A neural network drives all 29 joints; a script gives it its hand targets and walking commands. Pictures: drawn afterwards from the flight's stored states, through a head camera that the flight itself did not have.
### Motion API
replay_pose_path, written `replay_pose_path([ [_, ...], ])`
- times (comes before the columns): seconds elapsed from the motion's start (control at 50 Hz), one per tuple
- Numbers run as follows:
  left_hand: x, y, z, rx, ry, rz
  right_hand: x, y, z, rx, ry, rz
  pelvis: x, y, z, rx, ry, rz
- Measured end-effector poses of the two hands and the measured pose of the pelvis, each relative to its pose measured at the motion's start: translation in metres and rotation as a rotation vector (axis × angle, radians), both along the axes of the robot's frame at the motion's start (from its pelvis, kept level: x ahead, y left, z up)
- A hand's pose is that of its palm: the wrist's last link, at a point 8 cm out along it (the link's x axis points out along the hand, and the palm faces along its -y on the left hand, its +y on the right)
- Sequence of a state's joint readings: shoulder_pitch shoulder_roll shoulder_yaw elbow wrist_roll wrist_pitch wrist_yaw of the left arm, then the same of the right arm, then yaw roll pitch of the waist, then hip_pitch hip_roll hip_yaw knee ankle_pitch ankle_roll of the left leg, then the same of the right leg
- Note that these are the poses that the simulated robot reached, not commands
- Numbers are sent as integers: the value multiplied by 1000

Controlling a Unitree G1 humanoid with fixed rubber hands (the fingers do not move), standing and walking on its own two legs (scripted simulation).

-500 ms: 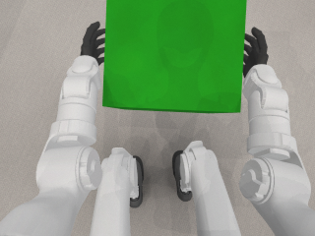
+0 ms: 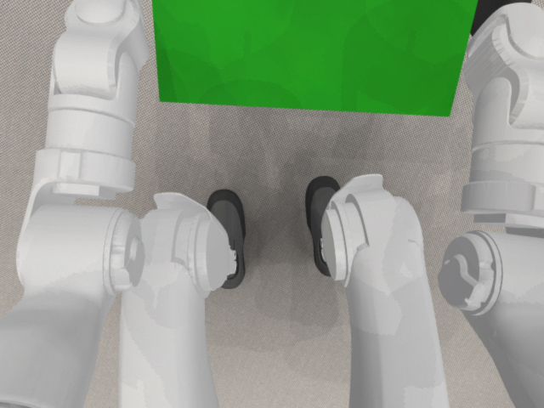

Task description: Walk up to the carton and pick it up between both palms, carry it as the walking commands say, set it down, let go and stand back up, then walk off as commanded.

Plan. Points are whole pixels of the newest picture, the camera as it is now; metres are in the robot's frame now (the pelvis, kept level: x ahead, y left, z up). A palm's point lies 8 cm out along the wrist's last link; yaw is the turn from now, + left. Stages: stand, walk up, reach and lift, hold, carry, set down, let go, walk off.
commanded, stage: set down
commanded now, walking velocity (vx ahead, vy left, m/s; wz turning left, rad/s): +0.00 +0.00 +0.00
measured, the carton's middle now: out of the picture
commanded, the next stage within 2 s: none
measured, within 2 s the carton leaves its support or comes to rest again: rests again in 0.88 s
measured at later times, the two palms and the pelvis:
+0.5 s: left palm out of the picture +0.56 +0.12 -0.23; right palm out of the picture +0.52 -0.24 -0.22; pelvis +0.00 -0.01 -0.06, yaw +0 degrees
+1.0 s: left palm out of the picture +0.57 +0.12 -0.23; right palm out of the picture +0.52 -0.24 -0.22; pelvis +0.00 -0.01 -0.07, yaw +0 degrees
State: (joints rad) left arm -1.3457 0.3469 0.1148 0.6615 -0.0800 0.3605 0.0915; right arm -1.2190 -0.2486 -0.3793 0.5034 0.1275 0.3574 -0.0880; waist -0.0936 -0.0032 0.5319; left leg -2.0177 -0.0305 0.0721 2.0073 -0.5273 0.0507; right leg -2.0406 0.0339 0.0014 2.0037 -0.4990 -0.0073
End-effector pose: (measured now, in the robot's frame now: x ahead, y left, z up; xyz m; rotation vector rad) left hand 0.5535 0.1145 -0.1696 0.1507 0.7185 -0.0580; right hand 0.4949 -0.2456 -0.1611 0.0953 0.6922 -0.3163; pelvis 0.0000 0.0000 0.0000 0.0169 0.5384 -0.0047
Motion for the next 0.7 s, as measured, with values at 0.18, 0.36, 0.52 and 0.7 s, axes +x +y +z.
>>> replay_pose_path([
  [0.18,14,-7,22,-29,13,45,17,-8,19,-25,7,32,-7,-9,-16,8,-43,-8],
  [0.36,14,1,-8,-29,21,57,24,-1,-9,-23,15,50,-8,-16,-43,7,4,-23],
  [0.52,11,10,-61,-17,54,27,26,5,-63,-76,108,128,-2,-12,-57,2,-15,3],
  [0.7,40,3,-27,-23,-25,18,37,3,-30,-32,20,33,7,-2,-57,-34,-55,-6],
])
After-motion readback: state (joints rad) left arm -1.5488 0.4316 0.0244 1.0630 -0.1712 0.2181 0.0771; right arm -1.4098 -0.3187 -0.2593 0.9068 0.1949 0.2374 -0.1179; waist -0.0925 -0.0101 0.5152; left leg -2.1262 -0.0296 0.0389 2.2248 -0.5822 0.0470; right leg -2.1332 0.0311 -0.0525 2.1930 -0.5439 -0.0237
